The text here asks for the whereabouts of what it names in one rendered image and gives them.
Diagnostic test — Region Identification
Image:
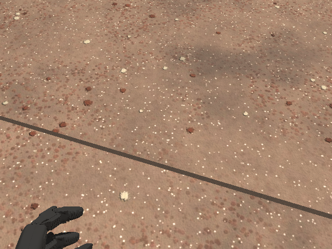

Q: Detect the left robot hand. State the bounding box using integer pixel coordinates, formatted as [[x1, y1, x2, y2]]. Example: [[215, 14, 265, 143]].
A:
[[15, 206, 93, 249]]

